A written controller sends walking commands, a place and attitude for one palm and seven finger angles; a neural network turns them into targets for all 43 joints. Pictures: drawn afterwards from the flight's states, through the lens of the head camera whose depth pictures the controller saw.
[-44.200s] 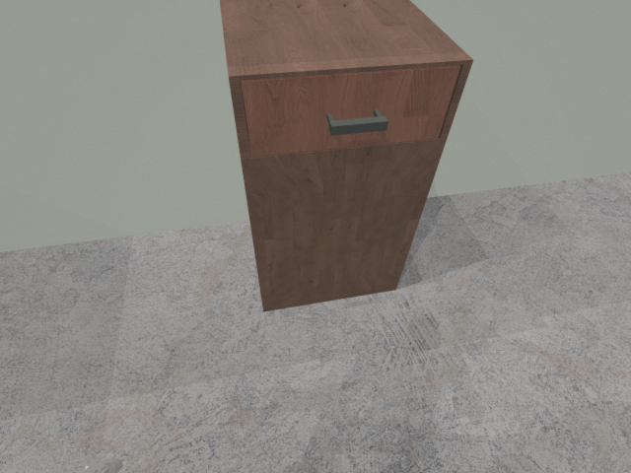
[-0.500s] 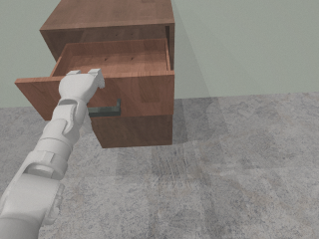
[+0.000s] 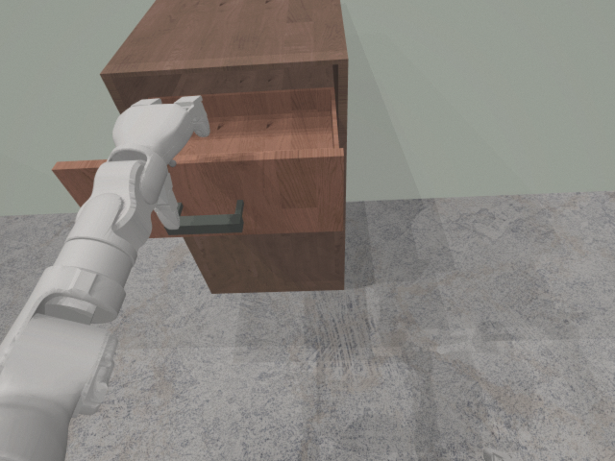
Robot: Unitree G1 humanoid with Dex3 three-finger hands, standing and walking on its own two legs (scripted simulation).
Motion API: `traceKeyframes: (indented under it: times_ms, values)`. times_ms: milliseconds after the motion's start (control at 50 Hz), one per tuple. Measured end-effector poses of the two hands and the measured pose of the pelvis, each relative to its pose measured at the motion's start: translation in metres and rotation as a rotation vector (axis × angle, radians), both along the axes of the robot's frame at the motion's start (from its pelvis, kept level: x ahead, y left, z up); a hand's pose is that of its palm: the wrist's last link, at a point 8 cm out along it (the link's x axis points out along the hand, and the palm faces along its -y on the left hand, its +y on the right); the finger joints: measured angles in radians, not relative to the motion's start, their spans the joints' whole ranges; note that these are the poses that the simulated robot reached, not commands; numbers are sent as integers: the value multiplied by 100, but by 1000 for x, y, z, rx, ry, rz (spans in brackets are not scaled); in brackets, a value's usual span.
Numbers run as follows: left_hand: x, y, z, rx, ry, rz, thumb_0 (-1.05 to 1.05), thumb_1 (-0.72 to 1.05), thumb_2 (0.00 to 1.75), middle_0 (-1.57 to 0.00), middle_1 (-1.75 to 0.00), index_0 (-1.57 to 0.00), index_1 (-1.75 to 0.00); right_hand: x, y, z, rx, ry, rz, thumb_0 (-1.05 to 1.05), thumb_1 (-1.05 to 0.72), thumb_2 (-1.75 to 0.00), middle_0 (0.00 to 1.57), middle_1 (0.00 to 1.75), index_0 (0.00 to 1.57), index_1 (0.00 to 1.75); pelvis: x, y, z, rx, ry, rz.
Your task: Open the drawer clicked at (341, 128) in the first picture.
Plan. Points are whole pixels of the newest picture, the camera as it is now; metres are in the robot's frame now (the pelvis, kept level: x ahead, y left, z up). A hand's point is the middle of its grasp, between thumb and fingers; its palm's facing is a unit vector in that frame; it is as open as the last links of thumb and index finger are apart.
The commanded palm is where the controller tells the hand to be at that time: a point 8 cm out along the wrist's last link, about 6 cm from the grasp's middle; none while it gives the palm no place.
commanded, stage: lift the hand off the handle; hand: left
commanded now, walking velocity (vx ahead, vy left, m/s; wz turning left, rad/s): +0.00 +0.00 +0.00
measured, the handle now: (206, 215) +0.50 +0.19 +0.02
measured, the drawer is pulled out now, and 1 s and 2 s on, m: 0.29 0.29 0.29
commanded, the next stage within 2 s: draw the hand back to the body in 0.02 s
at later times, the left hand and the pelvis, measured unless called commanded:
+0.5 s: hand (137, 212) +0.39 +0.22 +0.15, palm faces +0.06 -0.06 -1.00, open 13.8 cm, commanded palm +0.34 +0.23 +0.22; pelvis +0.01 +0.00 +0.00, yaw +0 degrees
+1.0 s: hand (85, 254) +0.28 +0.21 +0.20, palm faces +0.33 -0.91 -0.24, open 13.0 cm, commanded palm +0.22 +0.26 +0.21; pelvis +0.00 +0.00 +0.01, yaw -1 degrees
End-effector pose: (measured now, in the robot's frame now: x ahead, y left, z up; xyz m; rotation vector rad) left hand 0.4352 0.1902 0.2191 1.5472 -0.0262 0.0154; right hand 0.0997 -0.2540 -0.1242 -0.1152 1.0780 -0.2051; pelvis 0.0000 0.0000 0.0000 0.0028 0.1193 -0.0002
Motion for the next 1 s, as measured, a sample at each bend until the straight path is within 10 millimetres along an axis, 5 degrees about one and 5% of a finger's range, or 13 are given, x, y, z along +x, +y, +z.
traceKeyframes:
  times_ms: [160, 320, 740, 860, 1000]
  values:
    - [0, 3, -9, -2, 49, -7, 0, -49, 30, -32, -120, -32, -120, 0, -2, 1, 2, 15, 3, 1, -90, -90, 20, 30, 20, 30, 3, -1, 0, 0, 4, -3]
    - [-25, 7, -16, -41, -20, -43, 0, -48, 30, -32, -120, -32, -120, 13, -1, 2, 16, -2, 21, 1, -90, -90, 20, 30, 20, 30, 7, 0, 1, 1, -4, -14]
    - [-141, 54, -19, -45, -27, 35, 0, -49, 30, -32, -120, -32, -120, 119, 49, 41, 55, -287, 237, 1, -90, -90, 20, 30, 20, 30, -2, 3, 3, 0, -80, 22]
    - [-169, 58, -10, -955, -283, -69, -1, -44, 32, -32, -117, -32, -117, 112, 63, 55, 44, -380, 253, 1, -90, -90, 20, 30, 20, 30, -5, 1, 6, -5, -146, 8]
    - [-192, 68, -10, -1210, -458, -58, -1, -28, 39, -30, -106, -30, -107, 80, 51, 56, -1, -366, 220, 1, -90, -90, 20, 30, 20, 30, -4, -2, 8, -10, -175, -11]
